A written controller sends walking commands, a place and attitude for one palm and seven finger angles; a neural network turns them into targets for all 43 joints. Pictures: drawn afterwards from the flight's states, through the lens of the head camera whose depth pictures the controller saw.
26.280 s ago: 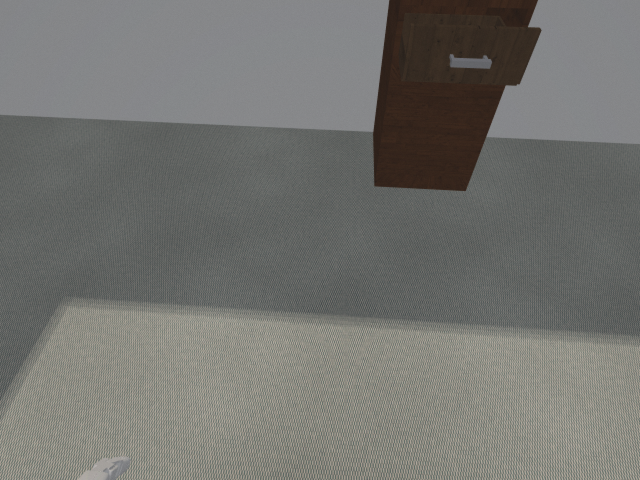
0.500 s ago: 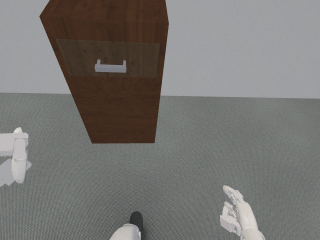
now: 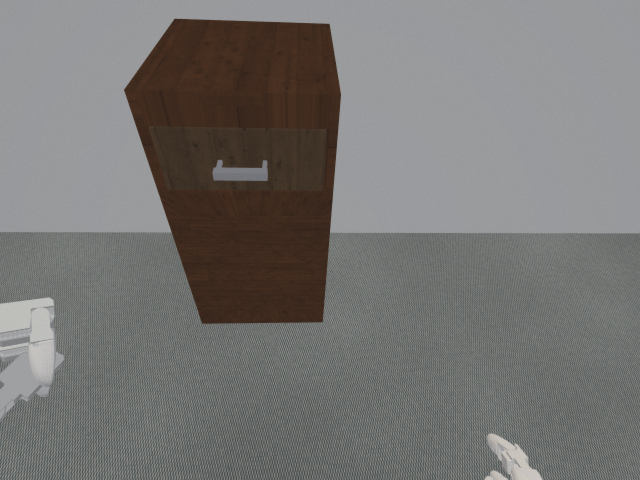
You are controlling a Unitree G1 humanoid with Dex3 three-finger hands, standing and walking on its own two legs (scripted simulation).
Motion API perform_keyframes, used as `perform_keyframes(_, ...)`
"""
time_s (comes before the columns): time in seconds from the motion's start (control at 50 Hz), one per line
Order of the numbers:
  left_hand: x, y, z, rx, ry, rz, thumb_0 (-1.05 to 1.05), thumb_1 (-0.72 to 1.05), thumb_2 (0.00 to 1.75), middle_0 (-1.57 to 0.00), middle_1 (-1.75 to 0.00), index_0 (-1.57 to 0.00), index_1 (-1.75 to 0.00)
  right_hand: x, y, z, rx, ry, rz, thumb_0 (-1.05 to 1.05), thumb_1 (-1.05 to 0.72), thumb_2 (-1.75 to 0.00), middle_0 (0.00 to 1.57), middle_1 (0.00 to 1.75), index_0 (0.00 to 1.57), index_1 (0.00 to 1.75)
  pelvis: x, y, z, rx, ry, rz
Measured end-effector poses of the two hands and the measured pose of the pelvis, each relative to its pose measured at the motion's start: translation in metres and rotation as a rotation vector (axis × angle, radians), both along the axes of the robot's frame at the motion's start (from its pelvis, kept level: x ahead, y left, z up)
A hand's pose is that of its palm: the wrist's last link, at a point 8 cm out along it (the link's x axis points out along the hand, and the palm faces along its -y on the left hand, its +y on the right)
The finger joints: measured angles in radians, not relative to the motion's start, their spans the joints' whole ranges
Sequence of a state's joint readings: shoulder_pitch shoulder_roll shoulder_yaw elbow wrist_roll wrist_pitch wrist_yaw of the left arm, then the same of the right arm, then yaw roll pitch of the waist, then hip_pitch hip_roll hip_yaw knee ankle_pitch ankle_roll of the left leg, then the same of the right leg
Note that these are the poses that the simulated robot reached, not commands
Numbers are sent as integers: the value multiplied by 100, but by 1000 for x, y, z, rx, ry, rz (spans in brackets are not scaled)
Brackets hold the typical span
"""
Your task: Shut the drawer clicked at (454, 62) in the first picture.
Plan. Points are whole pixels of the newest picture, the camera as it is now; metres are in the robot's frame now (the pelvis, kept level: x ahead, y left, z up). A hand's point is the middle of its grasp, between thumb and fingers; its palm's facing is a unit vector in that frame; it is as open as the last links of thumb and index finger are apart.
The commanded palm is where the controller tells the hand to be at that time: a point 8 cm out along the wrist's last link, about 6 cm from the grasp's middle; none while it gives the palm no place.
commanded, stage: stop stepping back and stand still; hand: left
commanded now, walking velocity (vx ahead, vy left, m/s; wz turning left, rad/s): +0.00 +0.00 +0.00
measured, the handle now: (241, 169) +0.76 +0.22 -0.06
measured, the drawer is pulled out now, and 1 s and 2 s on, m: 0.00 0.00 0.00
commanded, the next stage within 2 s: let the arm hang, fingers relaxed in 0.14 s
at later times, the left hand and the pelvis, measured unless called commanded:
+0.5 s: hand out of the picture +0.07 +0.18 -0.16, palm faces +0.04 -0.98 -0.22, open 3.1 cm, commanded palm none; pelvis +0.00 -0.01 -0.01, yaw +2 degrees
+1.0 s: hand out of the picture -0.08 +0.14 -0.16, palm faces +0.10 -0.98 -0.19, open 6.9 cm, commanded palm none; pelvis +0.00 -0.02 +0.01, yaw +2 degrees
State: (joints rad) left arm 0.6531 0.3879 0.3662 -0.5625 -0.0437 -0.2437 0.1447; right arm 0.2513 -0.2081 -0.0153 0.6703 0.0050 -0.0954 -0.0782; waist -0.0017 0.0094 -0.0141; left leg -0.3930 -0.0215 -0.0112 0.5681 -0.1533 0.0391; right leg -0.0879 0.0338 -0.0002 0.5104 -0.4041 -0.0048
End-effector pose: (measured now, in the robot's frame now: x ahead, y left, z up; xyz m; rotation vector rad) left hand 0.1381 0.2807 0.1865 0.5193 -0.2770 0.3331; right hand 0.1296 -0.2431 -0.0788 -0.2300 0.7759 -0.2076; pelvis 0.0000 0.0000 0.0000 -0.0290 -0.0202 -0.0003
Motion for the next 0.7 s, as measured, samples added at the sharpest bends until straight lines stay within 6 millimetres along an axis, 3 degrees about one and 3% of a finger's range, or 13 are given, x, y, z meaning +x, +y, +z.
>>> perform_keyframes(0.08,8,5,-5,-30,14,55,2,89,90,-141,-160,-141,-160,14,12,6,21,-47,37,2,-90,-90,20,30,20,30,-6,-3,3,25,8,0)
perform_keyframes(0.24,4,-19,3,-3,45,-19,2,89,90,-141,-160,-140,-160,33,18,11,57,-70,89,2,-90,-90,20,30,20,30,-2,-11,5,-9,31,4)
perform_keyframes(0.28,15,-14,-26,-1,137,-35,1,89,90,-141,-160,-140,-160,36,12,0,60,-45,122,1,-90,-90,20,30,20,30,0,-8,0,-9,34,12)
perform_keyframes(0.32,27,-1,-86,-76,359,12,0,89,90,-139,-159,-139,-158,36,2,-16,54,13,133,1,-90,-90,20,30,20,30,-1,-5,-6,3,35,21)
perform_keyframes(0.36,24,6,-158,-186,622,92,0,90,90,-136,-156,-136,-156,31,-7,-29,44,67,122,1,-90,-90,20,30,20,30,-2,-4,-12,21,35,25)
perform_keyframes(0.42,-11,-8,-249,-348,994,176,1,90,90,-129,-149,-129,-149,12,-17,-36,31,151,84,1,-90,-90,20,30,20,30,-2,-7,-12,23,18,37)
perform_keyframes(0.46,-46,-28,-292,-437,1191,189,1,91,90,-123,-143,-123,-143,-7,-22,-37,19,220,54,1,-90,-90,20,30,20,30,0,-10,-10,23,7,38)
perform_keyframes(0.5,-82,-52,-321,-514,1355,188,1,91,90,-116,-137,-116,-136,-28,-24,-37,5,298,24,1,-90,-90,20,30,20,30,2,-11,-8,21,-2,37)
perform_keyframes(0.52,-99,-60,-330,-563,1410,213,1,91,89,-113,-133,-113,-133,-40,-25,-38,0,340,10,1,-90,-90,20,30,20,30,2,-12,-7,19,-4,38)
perform_keyframes(0.58,-142,-59,-339,-622,1513,315,2,90,89,-102,-121,-102,-126,-74,-22,-40,-7,478,-7,1,-90,-90,20,30,20,30,3,-14,-2,13,0,48)
perform_keyframes(0.7,-211,-64,-327,-626,1712,385,1,91,89,-80,-97,-79,-100,-123,-5,-49,50,652,-39,1,-90,-90,20,30,20,30,1,-14,5,12,7,53)
